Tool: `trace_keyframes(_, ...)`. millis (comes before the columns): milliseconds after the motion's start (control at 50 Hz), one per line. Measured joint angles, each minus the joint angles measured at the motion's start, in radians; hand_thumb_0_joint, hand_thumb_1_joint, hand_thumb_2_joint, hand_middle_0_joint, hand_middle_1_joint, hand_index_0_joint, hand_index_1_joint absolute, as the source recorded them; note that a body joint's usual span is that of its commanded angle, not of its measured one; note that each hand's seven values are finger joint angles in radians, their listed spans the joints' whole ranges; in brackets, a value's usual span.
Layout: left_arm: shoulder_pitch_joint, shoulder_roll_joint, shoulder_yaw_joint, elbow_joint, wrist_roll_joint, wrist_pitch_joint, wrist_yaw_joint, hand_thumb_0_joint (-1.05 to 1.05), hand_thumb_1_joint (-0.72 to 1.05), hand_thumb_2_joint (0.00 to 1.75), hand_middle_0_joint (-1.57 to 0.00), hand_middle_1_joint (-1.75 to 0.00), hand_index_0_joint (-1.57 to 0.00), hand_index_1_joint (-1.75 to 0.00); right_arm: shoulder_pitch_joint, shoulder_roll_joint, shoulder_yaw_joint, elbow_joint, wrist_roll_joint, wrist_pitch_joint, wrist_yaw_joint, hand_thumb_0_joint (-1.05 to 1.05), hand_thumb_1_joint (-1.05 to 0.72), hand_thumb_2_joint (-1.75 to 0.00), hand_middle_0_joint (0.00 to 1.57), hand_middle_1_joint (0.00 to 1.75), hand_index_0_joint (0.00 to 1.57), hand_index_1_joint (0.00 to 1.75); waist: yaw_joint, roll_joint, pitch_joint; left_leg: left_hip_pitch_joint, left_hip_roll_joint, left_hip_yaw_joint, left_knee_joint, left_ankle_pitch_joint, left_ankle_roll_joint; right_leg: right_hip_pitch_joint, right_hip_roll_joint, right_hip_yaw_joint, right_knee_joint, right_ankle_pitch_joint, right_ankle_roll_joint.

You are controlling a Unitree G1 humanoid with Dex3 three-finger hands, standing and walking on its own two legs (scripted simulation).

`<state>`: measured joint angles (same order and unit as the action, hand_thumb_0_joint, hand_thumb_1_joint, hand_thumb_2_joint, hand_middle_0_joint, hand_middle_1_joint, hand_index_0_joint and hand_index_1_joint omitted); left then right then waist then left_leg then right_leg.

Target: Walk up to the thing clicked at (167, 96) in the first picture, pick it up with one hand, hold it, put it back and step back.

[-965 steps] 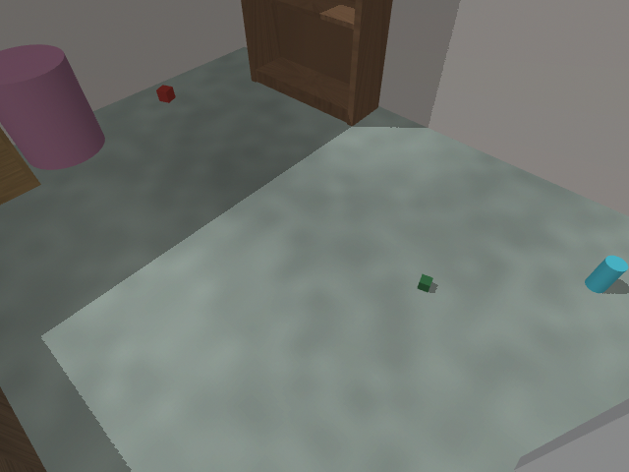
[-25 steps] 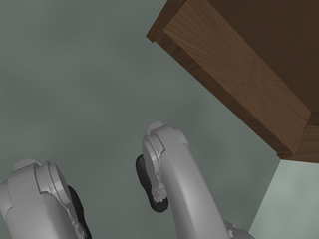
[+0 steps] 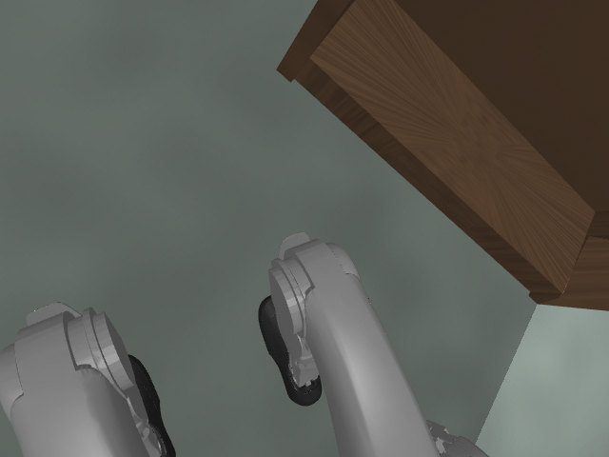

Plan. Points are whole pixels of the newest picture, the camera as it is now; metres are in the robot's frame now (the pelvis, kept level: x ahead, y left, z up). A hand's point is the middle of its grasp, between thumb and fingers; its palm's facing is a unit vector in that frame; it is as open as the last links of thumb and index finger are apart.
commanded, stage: rise first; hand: left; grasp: from above
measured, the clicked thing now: out of the picture +0.49 +0.34 -0.30
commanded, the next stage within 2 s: approach in 1.04 s
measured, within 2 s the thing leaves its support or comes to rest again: neither
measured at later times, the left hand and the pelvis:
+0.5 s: hand out of the picture +0.45 +0.37 -0.19, palm faces -0.10 -0.40 -0.91, open 14.3 cm; pelvis +0.00 +0.00 +0.00, yaw +0 degrees
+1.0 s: hand out of the picture +0.45 +0.36 -0.19, palm faces -0.11 -0.40 -0.91, open 14.3 cm; pelvis +0.00 +0.00 +0.00, yaw +0 degrees
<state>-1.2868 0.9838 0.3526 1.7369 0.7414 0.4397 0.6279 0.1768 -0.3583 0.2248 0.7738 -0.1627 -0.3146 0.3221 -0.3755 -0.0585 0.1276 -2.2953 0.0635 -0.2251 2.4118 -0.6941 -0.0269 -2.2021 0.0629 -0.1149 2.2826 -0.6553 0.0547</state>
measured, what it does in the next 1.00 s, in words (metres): stands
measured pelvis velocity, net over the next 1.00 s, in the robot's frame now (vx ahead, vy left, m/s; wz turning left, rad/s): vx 0.00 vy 0.00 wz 0.00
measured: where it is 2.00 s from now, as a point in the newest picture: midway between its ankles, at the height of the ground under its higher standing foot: (226, 400)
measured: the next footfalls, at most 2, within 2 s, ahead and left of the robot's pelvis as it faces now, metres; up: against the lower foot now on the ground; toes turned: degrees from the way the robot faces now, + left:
none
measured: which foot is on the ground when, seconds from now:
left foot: down 0.00-1.00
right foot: down 0.00-1.00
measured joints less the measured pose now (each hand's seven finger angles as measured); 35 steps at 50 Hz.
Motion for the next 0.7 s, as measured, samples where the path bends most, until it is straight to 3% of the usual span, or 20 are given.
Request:
trace_keyframes(220, -0.001, 0.015, 0.023, -0.001, 0.003, -0.022, 0.025, 0.0, -0.58, 1.03, -0.11, -1.0, -0.08, -1.04, 0.004, 0.001, 0.009, 0.007, -0.009, -0.011, -0.002, 0.0, -0.92, -0.9, 0.2, 0.29, 0.2, 0.3, -0.011, -0.014, 0.019, -0.004, -0.003, -0.008, 0.002, 0.009, -0.001, 0.001, -0.001, -0.007, -0.003, 0.008, -0.001)
trace_keyframes(700, 0.018, -0.006, 0.005, 0.014, -0.004, -0.009, 0.02, 0.0, -0.59, 1.04, -0.11, -1.0, -0.08, -1.04, 0.014, -0.002, -0.005, 0.023, -0.003, -0.011, 0.008, 0.0, -0.91, -0.9, 0.2, 0.29, 0.2, 0.3, -0.009, -0.001, 0.006, 0.006, -0.003, -0.004, -0.003, 0.013, -0.002, 0.007, -0.001, -0.004, -0.004, 0.013, -0.003)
